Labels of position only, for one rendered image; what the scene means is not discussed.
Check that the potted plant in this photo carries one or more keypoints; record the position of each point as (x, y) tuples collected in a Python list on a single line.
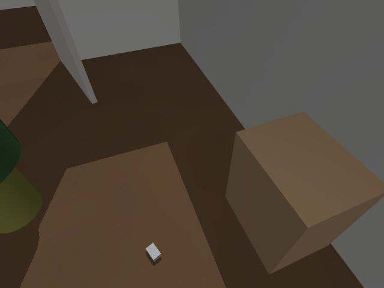
[(20, 202)]

